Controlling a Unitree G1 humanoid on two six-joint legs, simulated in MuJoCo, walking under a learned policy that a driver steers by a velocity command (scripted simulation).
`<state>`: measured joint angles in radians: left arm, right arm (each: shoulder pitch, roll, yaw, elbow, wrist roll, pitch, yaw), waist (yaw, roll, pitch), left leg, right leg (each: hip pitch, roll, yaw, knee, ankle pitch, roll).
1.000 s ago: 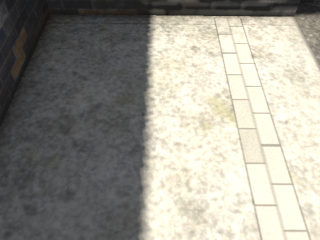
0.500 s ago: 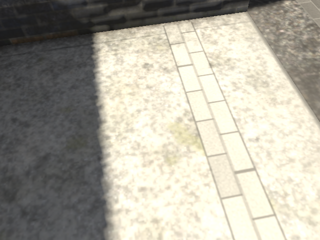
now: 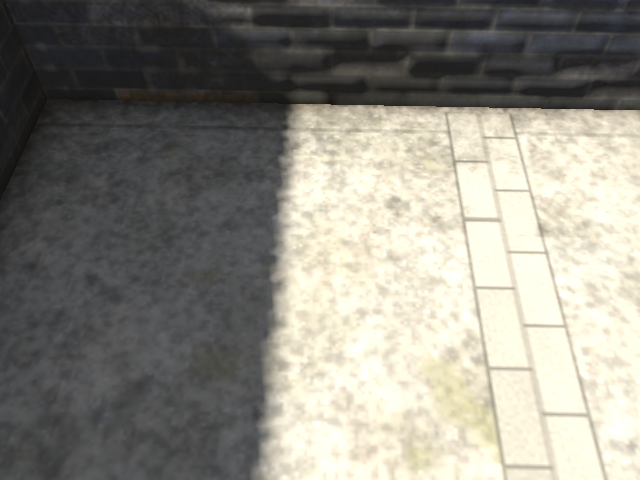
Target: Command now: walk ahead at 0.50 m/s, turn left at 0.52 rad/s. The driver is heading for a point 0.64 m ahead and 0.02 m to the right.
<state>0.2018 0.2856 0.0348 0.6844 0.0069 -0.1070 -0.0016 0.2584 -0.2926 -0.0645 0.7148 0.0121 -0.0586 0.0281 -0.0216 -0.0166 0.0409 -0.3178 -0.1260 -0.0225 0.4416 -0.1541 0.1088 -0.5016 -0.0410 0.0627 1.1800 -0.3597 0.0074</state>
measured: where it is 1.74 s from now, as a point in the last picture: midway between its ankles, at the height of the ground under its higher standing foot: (314, 421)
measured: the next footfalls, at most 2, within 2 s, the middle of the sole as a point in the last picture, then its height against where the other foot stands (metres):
right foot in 0.30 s outside the picture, level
left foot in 0.80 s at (255, 419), level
